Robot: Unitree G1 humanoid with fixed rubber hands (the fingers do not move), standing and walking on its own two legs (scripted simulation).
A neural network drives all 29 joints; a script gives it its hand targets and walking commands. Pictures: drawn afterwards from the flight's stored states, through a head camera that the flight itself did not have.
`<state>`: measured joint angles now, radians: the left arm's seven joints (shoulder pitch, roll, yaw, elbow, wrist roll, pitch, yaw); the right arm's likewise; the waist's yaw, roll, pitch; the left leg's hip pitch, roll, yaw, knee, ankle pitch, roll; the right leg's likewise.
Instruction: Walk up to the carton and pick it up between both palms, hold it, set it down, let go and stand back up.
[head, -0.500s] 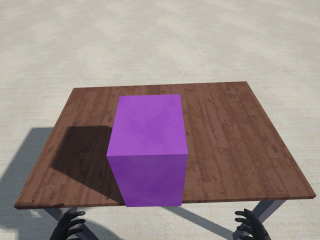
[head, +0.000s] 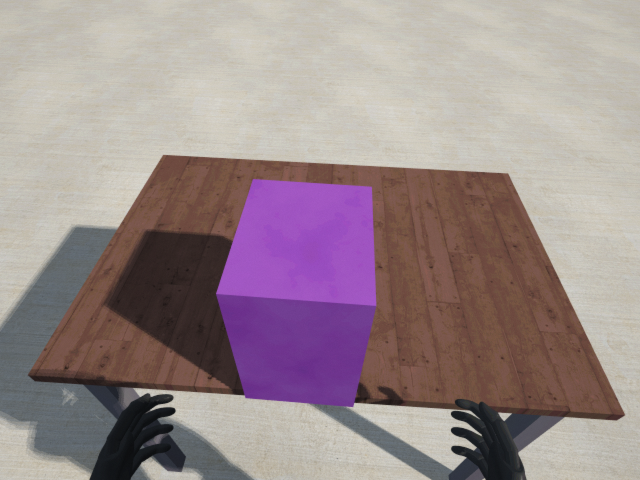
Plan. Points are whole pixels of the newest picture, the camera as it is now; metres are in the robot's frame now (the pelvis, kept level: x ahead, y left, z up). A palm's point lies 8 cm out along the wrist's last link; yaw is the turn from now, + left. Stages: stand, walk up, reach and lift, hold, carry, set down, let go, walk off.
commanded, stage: reach and lift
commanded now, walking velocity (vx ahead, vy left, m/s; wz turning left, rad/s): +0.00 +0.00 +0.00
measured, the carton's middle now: (305, 298) +0.36 +0.05 +0.03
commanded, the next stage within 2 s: none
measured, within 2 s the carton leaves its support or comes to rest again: neither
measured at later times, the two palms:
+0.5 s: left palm (146, 431) +0.18 +0.20 +0.04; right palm (489, 434) +0.19 -0.16 +0.05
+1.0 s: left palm (146, 337) +0.25 +0.21 +0.10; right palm (481, 361) +0.25 -0.15 +0.09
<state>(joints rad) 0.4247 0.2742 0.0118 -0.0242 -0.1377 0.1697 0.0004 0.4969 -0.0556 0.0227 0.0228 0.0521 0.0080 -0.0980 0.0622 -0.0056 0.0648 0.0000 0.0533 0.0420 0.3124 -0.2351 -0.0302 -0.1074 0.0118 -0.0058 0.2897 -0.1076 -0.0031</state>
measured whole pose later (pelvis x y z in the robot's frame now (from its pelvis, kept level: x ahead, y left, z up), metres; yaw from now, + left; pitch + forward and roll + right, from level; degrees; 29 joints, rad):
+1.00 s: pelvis +0.02 +0.02 +0.00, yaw +0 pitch -3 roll -1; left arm 0.18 0.23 0.01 -0.40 -0.21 0.45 0.01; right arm 0.26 -0.11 0.06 -0.31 0.21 0.22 -0.23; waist 0.02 0.00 0.06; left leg 0.00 0.04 0.04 0.33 -0.27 -0.01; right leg -0.09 0.00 0.02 0.26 -0.12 0.03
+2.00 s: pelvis -0.01 +0.01 +0.00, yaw +1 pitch +1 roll -1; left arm -0.77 0.35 0.12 0.27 -0.18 0.73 0.04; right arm -0.69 -0.19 -0.02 0.31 0.37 0.47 -0.29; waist -0.03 -0.04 0.02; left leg -0.16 0.04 0.02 0.39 -0.25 -0.02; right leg -0.23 0.01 0.01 0.32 -0.10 0.01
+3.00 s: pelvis -0.01 +0.01 -0.01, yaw +3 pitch +4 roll -2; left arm -0.63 0.08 0.12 0.77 -0.01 0.08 0.06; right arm -0.56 0.02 -0.06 0.77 0.11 -0.07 -0.28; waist -0.03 -0.02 0.00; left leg -0.26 0.04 -0.01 0.47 -0.28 -0.01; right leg -0.29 0.01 -0.02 0.34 -0.11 0.02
